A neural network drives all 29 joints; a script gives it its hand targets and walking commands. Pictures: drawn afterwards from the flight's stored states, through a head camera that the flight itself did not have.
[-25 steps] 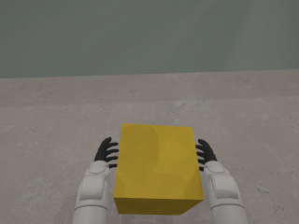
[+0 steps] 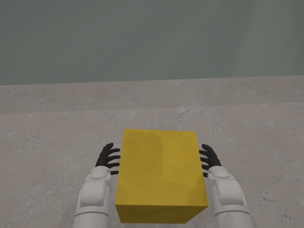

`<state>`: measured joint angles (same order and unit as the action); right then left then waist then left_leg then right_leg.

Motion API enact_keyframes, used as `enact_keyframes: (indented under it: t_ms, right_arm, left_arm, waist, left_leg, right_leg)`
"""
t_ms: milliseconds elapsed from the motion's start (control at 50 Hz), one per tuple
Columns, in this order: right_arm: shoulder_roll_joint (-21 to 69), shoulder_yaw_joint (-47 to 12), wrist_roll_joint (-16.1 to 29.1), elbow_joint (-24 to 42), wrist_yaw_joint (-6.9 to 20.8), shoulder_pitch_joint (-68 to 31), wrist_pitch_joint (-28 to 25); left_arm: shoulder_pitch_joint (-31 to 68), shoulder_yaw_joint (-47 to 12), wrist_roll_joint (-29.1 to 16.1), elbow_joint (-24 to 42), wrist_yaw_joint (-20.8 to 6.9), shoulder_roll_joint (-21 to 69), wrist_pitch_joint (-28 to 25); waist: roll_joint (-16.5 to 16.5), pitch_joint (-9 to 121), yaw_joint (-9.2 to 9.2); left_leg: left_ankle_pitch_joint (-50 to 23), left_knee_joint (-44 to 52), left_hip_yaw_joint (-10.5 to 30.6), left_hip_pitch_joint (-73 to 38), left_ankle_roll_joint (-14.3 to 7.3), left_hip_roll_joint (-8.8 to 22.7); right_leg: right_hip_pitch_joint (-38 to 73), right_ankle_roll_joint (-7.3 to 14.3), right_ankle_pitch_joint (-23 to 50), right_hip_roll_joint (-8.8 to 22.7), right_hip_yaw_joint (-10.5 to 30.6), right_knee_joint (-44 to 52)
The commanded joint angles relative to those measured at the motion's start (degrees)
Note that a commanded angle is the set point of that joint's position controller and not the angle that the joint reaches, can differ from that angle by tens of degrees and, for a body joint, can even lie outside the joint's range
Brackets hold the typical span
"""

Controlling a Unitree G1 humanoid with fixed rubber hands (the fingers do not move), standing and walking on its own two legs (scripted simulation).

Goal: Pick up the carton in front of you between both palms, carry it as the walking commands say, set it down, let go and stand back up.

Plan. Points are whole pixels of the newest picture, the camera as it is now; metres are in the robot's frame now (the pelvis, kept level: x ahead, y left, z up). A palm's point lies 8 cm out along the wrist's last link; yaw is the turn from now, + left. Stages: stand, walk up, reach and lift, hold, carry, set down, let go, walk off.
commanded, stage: carry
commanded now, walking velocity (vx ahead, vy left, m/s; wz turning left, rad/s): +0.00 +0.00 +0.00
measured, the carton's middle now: (156, 179) +0.31 +0.01 -0.06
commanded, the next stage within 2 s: hold in 0.12 s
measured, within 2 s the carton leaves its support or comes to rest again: neither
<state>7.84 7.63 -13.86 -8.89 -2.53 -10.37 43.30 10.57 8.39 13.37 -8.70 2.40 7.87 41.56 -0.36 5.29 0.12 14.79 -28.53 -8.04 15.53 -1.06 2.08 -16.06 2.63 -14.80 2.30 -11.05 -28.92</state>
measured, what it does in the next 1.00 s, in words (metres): shifts its weight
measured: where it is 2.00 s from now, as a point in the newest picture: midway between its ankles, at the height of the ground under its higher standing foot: outside the picture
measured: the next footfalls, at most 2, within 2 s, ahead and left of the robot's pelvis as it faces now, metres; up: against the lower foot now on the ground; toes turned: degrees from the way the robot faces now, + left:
none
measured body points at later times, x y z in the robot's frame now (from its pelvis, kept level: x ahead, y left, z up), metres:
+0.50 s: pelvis -0.03 +0.01 +0.00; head -0.07 +0.02 +0.45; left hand +0.27 +0.14 +0.04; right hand +0.25 -0.16 +0.03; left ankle +0.00 +0.12 -0.74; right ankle +0.01 -0.09 -0.74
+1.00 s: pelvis -0.08 +0.03 -0.03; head -0.04 +0.03 +0.42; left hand +0.30 +0.17 -0.01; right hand +0.29 -0.13 -0.01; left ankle +0.00 +0.12 -0.74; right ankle +0.01 -0.08 -0.74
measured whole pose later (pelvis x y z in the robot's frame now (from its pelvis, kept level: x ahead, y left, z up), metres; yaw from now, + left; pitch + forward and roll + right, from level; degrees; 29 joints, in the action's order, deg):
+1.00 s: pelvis -0.08 +0.03 -0.03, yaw +0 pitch -4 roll -1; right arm 10.3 35.6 -30.9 -38.3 0.9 -41.2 29.0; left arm 42.2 37.5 30.2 -38.7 1.1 12.2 26.6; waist 1.1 -9.5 -1.2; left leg 14.7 -42.1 2.8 23.2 -2.8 -4.6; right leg -22.7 0.6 -14.5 -3.8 3.9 -40.9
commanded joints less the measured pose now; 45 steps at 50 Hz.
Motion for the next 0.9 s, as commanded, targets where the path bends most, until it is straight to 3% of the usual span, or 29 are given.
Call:
enact_keyframes:
  t_ms: [0, 100, 120, 160, 180, 200, 220, 240, 280, 300, 320, 340, 360, 380, 400, 500, 520, 540, 560, 580, 600, 620, 680, 720, 740, 800, 820, 860, 880]
  right_arm:
    - [51.86, -31.46, 15.11, 5.03, 14.09, -24.4, -3.14]
    - [51.95, -30.98, 15.07, 4.75, 14.24, -25.61, -3.08]
    - [53.62, -29.15, 14.91, 3.35, 14.26, -20.43, -2.78]
    - [51.15, -27.53, 13.65, 3.65, 13.44, -20.92, -3.33]
    - [50.27, -27.82, 13.37, 3.38, 13.34, -21.48, -3.53]
    - [50.8, -27.98, 13.0, 3.32, 13.13, -20.86, -3.67]
    - [51.55, -29.5, 13.71, 6.29, 13.32, -21.63, -3.96]
    - [52.32, -29.91, 14.26, 5.17, 13.52, -23.74, -3.78]
    - [51.98, -28.94, 13.59, 3.03, 13.46, -23.27, -3.62]
    - [51.46, -27.5, 13.22, 2.4, 13.44, -22.77, -3.78]
    - [51.41, -27.07, 12.83, 1.79, 13.44, -24.38, -3.75]
    - [52.11, -27.21, 13.04, 0.71, 13.61, -25.22, -3.83]
    - [52.75, -27.17, 12.89, 0.52, 13.78, -26.22, -3.84]
    - [53.19, -27.91, 13.88, 0.55, 14.15, -27.71, -3.89]
    - [53.93, -28.31, 14.25, 1.2, 14.56, -30.03, -3.95]
    - [54.84, -25.98, 13.32, -3.45, 16.06, -32.74, -3.4]
    - [55.87, -25.15, 13.32, -4.99, 16.39, -32.97, -3.49]
    - [56.56, -24.48, 13.0, -6.21, 16.69, -33.8, -3.52]
    - [55.75, -22.76, 12.52, -7.66, 17.08, -34.53, -3.64]
    - [55.77, -22.56, 12.08, -8.29, 17.24, -35.68, -3.68]
    - [56.37, -21.36, 11.9, -10.06, 17.49, -35.88, -4.03]
    - [56.56, -20.01, 11.6, -10.94, 18.19, -40.25, -4.62]
    - [53.07, -10.49, 7.07, -21.1, 19.26, -47.82, -6.69]
    - [50.17, -3.2, 3.08, -25.99, 19.16, -54.11, -9.13]
    - [48.17, 1.06, 0.77, -29.79, 18.58, -55.38, -9.88]
    - [43.04, 7.66, -4.87, -32.39, 15.77, -59.49, -12.52]
    - [43.08, 8.83, -5.69, -32.5, 15.06, -59.19, -13.39]
    - [40.2, 10.61, -7.95, -32.43, 13.72, -59.88, -14.48]
    - [38.57, 11.57, -8.62, -32.77, 13.29, -60.08, -15.15]
  left_arm:
    - [23.96, -32.53, -15.77, 4.4, -14.62, 53.05, -1.99]
    - [23.21, -30.9, -14.62, 3.01, -14.57, 52.33, -1.58]
    - [19.31, -29.76, -14.87, 3.64, -15.03, 52.1, -1.4]
    - [21.26, -27.28, -13.42, 4.49, -14.63, 49.37, -2.33]
    - [20.6, -26.27, -12.7, 4.31, -14.43, 49.65, -2.64]
    - [19.76, -26.9, -12.52, 3.63, -14.29, 50.56, -2.75]
    - [20.85, -28.91, -13.65, 5.08, -14.76, 51.56, -2.84]
    - [21.62, -29.12, -13.26, 5.23, -14.81, 52.45, -2.64]
    - [22.6, -28.63, -13.32, 4.03, -14.4, 51.25, -2.33]
    - [23.45, -27.86, -13.32, 3.53, -14.51, 50.05, -2.43]
    - [24.93, -27.27, -13.2, 2.87, -14.78, 49.95, -2.72]
    - [26.19, -27.31, -13.19, 1.94, -14.88, 50.94, -2.86]
    - [27.14, -25.98, -13.01, 0.52, -15.16, 50.26, -2.84]
    - [27.36, -26.63, -13.31, -0.36, -15.18, 51.42, -2.84]
    - [27.56, -26.08, -12.82, -0.96, -15.24, 52.25, -2.9]
    - [29.83, -23.86, -11.79, -6.65, -16.11, 55.26, -2.46]
    - [30.12, -24.06, -11.39, -7.18, -16.45, 55.08, -2.19]
    - [31.74, -24.29, -11.94, -7.92, -16.64, 55.51, -2.2]
    - [32.78, -23.22, -11.42, -9.3, -17.02, 55.92, -2.09]
    - [34.8, -23.78, -12.05, -10.17, -17.29, 56.98, -2.42]
    - [36.94, -23.52, -12.21, -10.01, -17.59, 56.87, -2.68]
    - [39.33, -22.97, -11.49, -12.17, -17.59, 57.77, -2.77]
    - [49.41, -15.47, -8.77, -21.32, -17.78, 58.34, -4.77]
    - [52.4, -6.4, -4.15, -28.83, -17.17, 56.04, -7.12]
    - [54.23, -2.66, -2.01, -31.37, -16.53, 53.66, -8.39]
    - [57.09, 5.78, 3.21, -34.54, -13.91, 47.36, -11.68]
    - [57.93, 6.68, 3.9, -33.15, -13.17, 45.99, -12.74]
    - [55.91, 12.22, 6.88, -35.68, -12.35, 42.55, -13.74]
    - [54.79, 14.68, 8.37, -37.02, -11.82, 41.59, -14.38]
  waist:
    - [-0.05, 14.16, 0.01]
    - [0.01, 12.9, -0.05]
    - [-1.18, 9.45, -1.72]
    - [-0.75, 10.44, -0.98]
    - [-0.29, 9.69, 0.68]
    - [-0.29, 11.59, -1.14]
    - [0.05, 9.76, -1.2]
    - [0.09, 10.45, -0.15]
    - [-1.81, 8.84, -0.37]
    - [-1.1, 8.57, -0.9]
    - [-2.61, 7.6, -0.42]
    - [-0.41, 7.03, -1.04]
    - [-1.42, 6.11, -0.89]
    - [0.19, 5.82, -0.72]
    - [-0.55, 7.18, 0.82]
    - [-0.44, 4.29, 0.26]
    - [0.2, 3.55, 1.03]
    - [-0.1, 2.2, 0.5]
    - [2.46, 2.4, 0.35]
    - [1.29, 1.43, -0.85]
    - [3.35, 0.81, -0.8]
    - [3.16, 0.0, -0.75]
    - [5.55, -3.32, -3.33]
    - [4.47, -4.86, -2.09]
    - [3.95, -6.74, -2.32]
    - [0.33, -6.36, -1.31]
    - [-0.86, -5.65, -1.68]
    - [-2.7, -2.89, -0.22]
    - [-1.79, -2.36, -0.31]
  left_leg:
    - [-11.35, 3.82, 7.4, -3.88, -1.59, 6.77]
    - [-10.07, 3.66, 6.83, -3.33, -1.18, 6.43]
    - [-20.57, 5.31, 14.14, -10.41, -2.68, -6.68]
    - [-19.98, 6.28, 15.66, -7.58, -2.55, -6.01]
    - [-18.33, 6.31, 15.78, -6.7, -2.36, -5.86]
    - [-15.98, 7.2, 14.99, -7.84, -2.03, -5.79]
    - [-16.26, 6.98, 15.26, -7.04, -1.6, -6.14]
    - [-18.49, 6.78, 15.64, -8.46, -1.36, -6.22]
    - [-18.43, 6.91, 15.94, -8.89, -1.58, -6.26]
    - [-15.64, 7.27, 15.61, -7.15, -1.24, -6.48]
    - [-12.77, 7.76, 15.99, -6.07, -1.45, -6.03]
    - [-10.09, 7.74, 15.52, -5.75, -1.23, -6.19]
    - [-6.94, 7.83, 15.29, -5.62, -1.54, -6.05]
    - [-5.93, 7.72, 14.97, -4.82, -1.31, -6.02]
    - [-6.24, 8.13, 15.01, -5.09, -1.45, -5.88]
    - [-0.04, 8.24, 15.83, -5.23, -1.85, -4.51]
    - [1.14, 9.1, 15.61, -5.48, -1.74, -4.64]
    - [2.72, 8.83, 15.85, -4.87, -1.83, -4.22]
    - [6.15, 9.07, 15.84, -3.72, -1.67, -3.94]
    - [7.19, 9.42, 16.03, -3.8, -1.59, -3.04]
    - [8.69, 8.96, 15.73, -2.39, -1.32, -3.29]
    - [11.16, 9.92, 16.31, -3.49, -1.56, -2.61]
    - [20.65, 9.45, 18.05, -0.69, -1.39, -1.35]
    - [23.87, 8.03, 18.54, 0.33, -1.44, -1.8]
    - [22.72, 6.64, 17.55, 1.9, -0.96, -1.99]
    - [17.56, 1.11, 16.78, 1.1, -1.21, -3.0]
    - [15.34, -0.78, 15.72, 0.0, -1.15, -3.91]
    - [13.64, -2.88, 15.58, 2.24, -1.56, -4.2]
    - [13.09, -3.96, 15.0, 4.63, -1.43, -4.8]
  right_leg:
    - [6.69, 0.12, 12.91, 7.84, 8.79, 3.91]
    - [5.78, 0.2, 13.84, 7.62, 8.75, 4.49]
    - [15.18, -0.63, 29.05, -4.57, 17.34, 6.7]
    - [20.05, -0.83, 32.21, -4.13, 19.92, 6.01]
    - [20.39, -1.09, 31.09, -3.47, 19.94, 6.12]
    - [23.12, -0.95, 28.65, -3.34, 19.63, 6.46]
    - [22.03, -0.89, 27.55, -3.57, 19.58, 6.81]
    - [21.34, -1.34, 28.78, -3.7, 19.63, 6.69]
    - [21.06, -1.53, 29.13, -4.56, 19.76, 6.66]
    - [22.56, -1.64, 26.8, -4.07, 19.55, 7.13]
    - [22.58, -1.92, 22.83, -4.26, 18.66, 6.91]
    - [21.9, -1.57, 18.89, -3.89, 19.13, 7.35]
    - [20.11, -1.71, 14.76, -3.81, 19.09, 7.78]
    - [20.09, -1.5, 11.8, -3.6, 19.09, 7.87]
    - [20.12, -1.79, 11.47, -3.66, 18.97, 7.82]
    - [15.71, -1.19, 1.38, -3.92, 18.29, 8.28]
    - [14.68, -1.08, 0.4, -3.96, 18.04, 8.6]
    - [14.21, -0.84, -1.19, -4.35, 17.72, 8.06]
    - [14.91, -0.49, -4.19, -4.18, 17.54, 7.83]
    - [13.26, -0.3, -4.8, -4.61, 16.98, 7.41]
    - [14.36, 0.12, -6.58, -4.38, 17.37, 7.53]
    - [11.54, 0.02, -7.66, -4.73, 16.38, 6.83]
    - [8.86, 0.81, -10.98, -5.68, 15.68, 3.12]
    - [6.62, 1.19, -12.96, -5.65, 15.8, 1.78]
    - [6.8, 1.28, -12.85, -5.7, 15.37, 1.35]
    - [0.17, 1.24, -13.99, -5.29, 16.13, 0.26]
    - [-2.23, 1.01, -14.33, -5.44, 16.36, 0.22]
    - [-3.19, 0.25, -14.23, -5.37, 16.39, -1.28]
    - [-4.11, 0.43, -14.86, -5.31, 16.88, -1.63]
